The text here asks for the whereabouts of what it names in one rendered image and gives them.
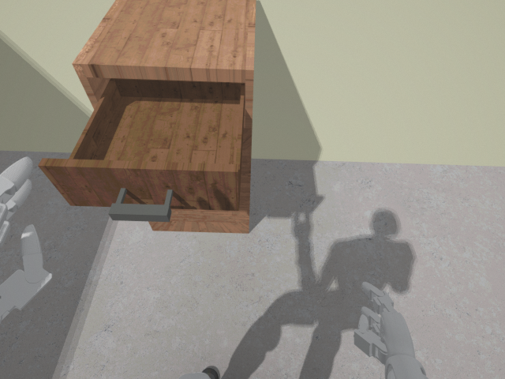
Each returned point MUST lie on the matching drawer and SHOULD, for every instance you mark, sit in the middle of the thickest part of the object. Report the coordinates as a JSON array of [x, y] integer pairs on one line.
[[150, 136]]

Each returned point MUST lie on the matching left robot hand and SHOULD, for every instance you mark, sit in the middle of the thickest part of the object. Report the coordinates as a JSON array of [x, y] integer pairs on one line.
[[22, 286]]

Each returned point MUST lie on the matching cabinet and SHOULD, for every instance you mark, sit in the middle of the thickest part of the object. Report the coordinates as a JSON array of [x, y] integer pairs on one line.
[[179, 40]]

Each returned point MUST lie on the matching right robot forearm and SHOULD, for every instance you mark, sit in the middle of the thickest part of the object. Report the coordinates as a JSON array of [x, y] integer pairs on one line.
[[404, 367]]

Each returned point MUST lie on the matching handle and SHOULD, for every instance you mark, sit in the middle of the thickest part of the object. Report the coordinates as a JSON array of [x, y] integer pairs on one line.
[[139, 212]]

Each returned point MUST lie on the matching right robot hand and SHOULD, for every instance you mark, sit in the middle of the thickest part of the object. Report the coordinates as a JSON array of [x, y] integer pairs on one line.
[[390, 335]]

